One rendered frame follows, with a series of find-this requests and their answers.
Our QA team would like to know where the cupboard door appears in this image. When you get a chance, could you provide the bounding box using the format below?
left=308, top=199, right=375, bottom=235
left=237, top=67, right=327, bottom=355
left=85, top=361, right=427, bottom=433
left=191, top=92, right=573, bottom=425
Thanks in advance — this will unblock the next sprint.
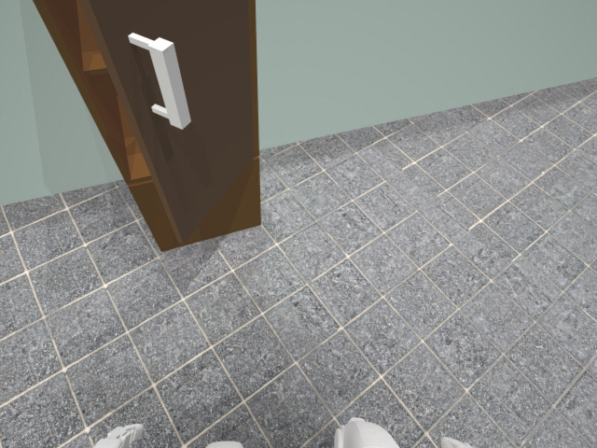
left=79, top=0, right=255, bottom=244

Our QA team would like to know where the robot left hand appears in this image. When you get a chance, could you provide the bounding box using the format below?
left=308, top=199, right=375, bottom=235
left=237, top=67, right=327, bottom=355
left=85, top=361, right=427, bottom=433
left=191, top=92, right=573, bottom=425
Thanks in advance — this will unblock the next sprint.
left=93, top=424, right=144, bottom=448

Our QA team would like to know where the robot right thigh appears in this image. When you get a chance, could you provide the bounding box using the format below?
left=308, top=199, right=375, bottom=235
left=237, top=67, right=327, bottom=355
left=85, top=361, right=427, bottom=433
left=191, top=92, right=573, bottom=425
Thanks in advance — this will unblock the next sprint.
left=334, top=421, right=400, bottom=448

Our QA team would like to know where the handle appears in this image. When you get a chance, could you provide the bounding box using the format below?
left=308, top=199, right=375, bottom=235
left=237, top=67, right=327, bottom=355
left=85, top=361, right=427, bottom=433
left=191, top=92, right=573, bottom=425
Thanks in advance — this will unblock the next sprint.
left=128, top=33, right=191, bottom=130

